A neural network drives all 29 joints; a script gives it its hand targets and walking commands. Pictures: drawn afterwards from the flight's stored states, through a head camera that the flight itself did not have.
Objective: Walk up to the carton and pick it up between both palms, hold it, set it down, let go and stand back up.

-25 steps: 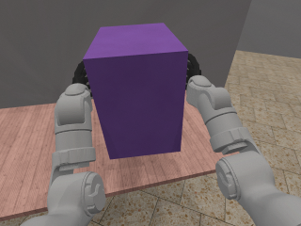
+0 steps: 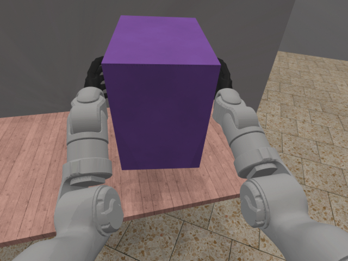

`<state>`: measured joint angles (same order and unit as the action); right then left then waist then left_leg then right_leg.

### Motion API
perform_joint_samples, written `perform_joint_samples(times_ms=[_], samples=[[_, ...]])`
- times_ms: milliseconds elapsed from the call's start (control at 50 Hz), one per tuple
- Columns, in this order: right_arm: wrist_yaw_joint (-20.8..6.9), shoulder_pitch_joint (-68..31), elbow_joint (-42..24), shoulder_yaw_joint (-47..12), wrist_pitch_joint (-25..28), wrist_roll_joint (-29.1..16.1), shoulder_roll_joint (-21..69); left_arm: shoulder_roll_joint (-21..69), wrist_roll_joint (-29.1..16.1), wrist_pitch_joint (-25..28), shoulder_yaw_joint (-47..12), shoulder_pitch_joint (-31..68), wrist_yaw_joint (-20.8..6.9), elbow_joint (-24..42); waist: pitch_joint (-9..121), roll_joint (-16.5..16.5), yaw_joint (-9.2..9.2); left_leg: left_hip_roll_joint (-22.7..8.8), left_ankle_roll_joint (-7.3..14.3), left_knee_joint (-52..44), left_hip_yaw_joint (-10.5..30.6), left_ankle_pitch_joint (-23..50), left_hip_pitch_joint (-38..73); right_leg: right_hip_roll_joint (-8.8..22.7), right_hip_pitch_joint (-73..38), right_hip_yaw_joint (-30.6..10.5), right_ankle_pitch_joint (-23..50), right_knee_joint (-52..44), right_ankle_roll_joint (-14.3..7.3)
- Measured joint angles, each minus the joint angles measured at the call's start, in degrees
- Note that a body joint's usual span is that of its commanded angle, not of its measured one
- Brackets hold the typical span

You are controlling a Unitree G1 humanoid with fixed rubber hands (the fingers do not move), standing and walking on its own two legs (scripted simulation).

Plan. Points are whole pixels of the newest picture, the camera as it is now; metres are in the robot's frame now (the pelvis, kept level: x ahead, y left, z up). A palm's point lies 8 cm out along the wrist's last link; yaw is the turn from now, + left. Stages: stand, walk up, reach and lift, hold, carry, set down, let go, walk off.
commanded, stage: set down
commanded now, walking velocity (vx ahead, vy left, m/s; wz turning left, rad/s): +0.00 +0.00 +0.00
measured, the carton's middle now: (159, 91) +0.44 +0.00 +0.22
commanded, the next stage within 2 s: none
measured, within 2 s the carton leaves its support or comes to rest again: neither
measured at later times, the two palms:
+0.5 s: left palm (100, 112) +0.40 +0.14 +0.19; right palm (215, 111) +0.39 -0.14 +0.19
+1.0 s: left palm (106, 125) +0.41 +0.13 +0.15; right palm (215, 122) +0.40 -0.14 +0.15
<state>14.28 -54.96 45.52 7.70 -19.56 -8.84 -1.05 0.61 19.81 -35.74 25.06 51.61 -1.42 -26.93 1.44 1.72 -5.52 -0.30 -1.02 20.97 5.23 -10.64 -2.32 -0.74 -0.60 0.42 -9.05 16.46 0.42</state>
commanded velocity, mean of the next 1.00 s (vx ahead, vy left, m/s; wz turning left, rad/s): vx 0.00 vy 0.00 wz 0.00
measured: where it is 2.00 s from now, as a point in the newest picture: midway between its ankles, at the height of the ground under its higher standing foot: outside the picture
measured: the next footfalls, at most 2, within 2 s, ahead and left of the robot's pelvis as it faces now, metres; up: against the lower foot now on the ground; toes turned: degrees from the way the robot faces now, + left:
none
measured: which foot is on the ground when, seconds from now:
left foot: down 0.00-1.00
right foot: down 0.00-1.00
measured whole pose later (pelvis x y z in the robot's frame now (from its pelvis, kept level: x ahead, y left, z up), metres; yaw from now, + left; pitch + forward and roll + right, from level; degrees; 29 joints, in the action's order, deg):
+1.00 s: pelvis +0.01 +0.00 +0.00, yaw +1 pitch -6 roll -1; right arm 10.5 -43.7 48.7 11.3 -3.2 -1.0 1.2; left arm 2.9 17.1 -20.9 19.8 42.7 2.7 -32.9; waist -2.4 3.4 -3.9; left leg -0.9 -1.3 21.3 5.0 -11.3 -4.2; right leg -0.7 0.2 2.4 -9.1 15.1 0.1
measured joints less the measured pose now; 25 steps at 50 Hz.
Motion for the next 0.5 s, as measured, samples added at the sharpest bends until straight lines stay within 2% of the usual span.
perform_joint_samples(times_ms=[100,220,360,500], samples=[[-0.9,3.9,1.6,0.2,6.4,2.5,1.6,0.8,1.3,3.6,-0.8,-3.2,-0.4,0.6,-2.4,1.3,0.4,-0.1,-0.1,-0.7,0.2,0.1,1.9,0.0,-2.1,0.4,0.0,-0.9,-0.1],[-1.2,9.5,-0.1,-0.7,11.9,2.5,2.3,1.3,-0.5,6.1,-4.2,-7.6,0.9,3.3,-4.1,2.6,0.82,-0.3,-0.4,0.7,1.0,-0.7,1.2,-0.3,-2.6,1.5,0.0,-1.3,-0.4],[-1.7,11.3,-2.4,-0.7,13.3,2.0,1.8,0.8,-2.6,7.3,-7.6,-8.5,2.8,3.8,-4.3,3.3,0.59,-0.4,-0.5,2.1,1.5,-1.2,-0.8,-0.5,-1.3,2.3,-0.1,-1.1,-0.4],[-2.7,9.2,-0.4,1.0,13.4,3.2,1.3,1.2,-1.6,8.2,-6.7,-6.7,3.2,1.3,-3.7,3.2,0.51,-0.3,-0.2,1.3,0.6,-1.1,-0.8,-0.1,-0.7,1.7,-0.2,-1.1,-0.2]])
